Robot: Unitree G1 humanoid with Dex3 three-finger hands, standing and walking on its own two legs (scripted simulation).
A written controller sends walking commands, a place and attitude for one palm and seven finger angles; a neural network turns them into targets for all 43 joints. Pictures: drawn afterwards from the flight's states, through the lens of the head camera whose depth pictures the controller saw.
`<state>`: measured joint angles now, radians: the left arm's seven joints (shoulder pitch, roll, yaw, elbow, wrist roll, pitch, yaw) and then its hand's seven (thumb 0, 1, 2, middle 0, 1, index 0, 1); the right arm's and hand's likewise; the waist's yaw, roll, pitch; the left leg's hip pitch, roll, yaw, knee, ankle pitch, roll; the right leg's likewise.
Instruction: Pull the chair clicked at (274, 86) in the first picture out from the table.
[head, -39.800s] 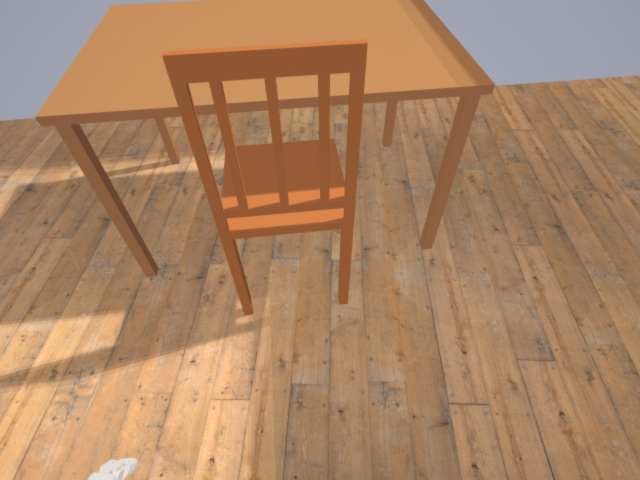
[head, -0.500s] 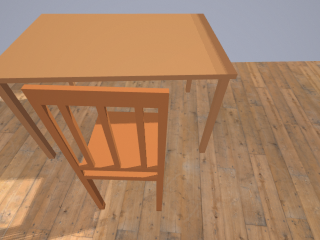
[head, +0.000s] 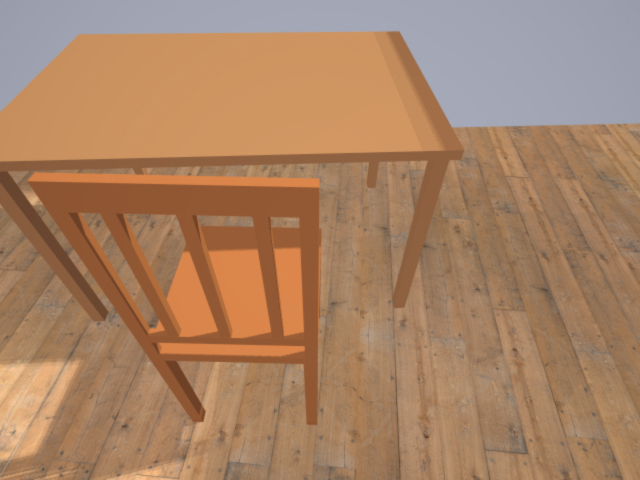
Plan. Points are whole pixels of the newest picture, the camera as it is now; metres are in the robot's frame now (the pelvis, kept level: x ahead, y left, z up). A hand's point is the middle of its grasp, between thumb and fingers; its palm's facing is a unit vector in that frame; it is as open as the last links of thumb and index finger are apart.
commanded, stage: look again from close up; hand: left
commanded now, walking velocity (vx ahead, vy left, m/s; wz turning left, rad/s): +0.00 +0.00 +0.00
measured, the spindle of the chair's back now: (209, 283) +0.44 +0.22 -0.07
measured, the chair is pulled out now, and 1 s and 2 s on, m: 0.17 0.17 0.17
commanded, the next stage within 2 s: none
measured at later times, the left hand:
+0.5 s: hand out of the picture -0.02 +0.15 -0.17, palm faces +0.01 -0.98 -0.19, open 7.4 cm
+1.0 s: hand out of the picture -0.02 +0.14 -0.17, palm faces +0.01 -0.98 -0.20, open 7.4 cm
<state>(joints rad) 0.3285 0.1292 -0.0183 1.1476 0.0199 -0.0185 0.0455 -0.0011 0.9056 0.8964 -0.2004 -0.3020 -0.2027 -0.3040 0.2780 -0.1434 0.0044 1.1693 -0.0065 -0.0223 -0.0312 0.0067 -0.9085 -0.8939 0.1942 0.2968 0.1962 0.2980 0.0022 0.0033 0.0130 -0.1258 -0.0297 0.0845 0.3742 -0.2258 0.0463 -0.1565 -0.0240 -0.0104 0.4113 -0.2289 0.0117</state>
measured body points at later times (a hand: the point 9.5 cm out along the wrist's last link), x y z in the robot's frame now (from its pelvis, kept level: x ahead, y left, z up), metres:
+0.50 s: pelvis +0.00 -0.01 +0.00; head +0.00 -0.02 +0.45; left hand -0.02 +0.20 -0.16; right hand -0.01 -0.23 -0.16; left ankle -0.01 +0.09 -0.74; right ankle +0.00 -0.13 -0.74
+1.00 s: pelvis +0.00 -0.02 +0.00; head +0.00 -0.03 +0.45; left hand -0.02 +0.20 -0.16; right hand -0.01 -0.24 -0.17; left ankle -0.01 +0.09 -0.74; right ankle +0.00 -0.13 -0.74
